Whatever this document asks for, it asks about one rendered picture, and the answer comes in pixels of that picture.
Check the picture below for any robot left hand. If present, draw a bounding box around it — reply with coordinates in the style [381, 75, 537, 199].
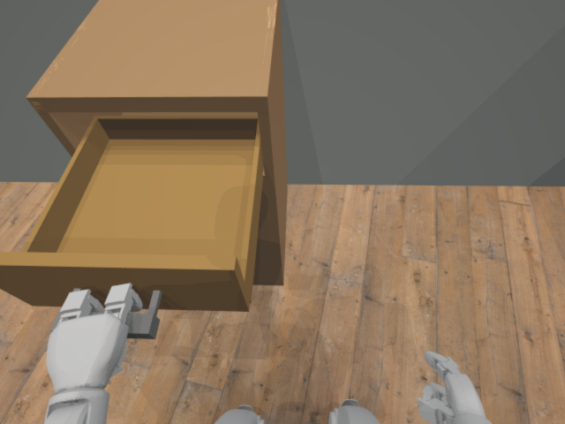
[46, 283, 143, 394]

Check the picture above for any robot left forearm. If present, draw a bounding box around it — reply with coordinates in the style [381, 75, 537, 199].
[44, 388, 109, 424]

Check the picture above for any robot right hand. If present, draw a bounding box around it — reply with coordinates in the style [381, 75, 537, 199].
[418, 351, 486, 424]

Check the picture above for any right robot thigh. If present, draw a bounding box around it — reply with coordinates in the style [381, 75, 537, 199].
[329, 405, 380, 424]

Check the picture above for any robot right shin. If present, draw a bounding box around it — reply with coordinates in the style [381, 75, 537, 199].
[341, 399, 359, 406]

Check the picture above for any handle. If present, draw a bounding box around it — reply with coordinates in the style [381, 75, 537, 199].
[50, 289, 162, 339]

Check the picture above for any cabinet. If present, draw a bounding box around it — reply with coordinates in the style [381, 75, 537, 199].
[26, 0, 288, 285]

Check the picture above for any drawer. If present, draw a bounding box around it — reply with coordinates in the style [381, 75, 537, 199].
[0, 116, 264, 312]

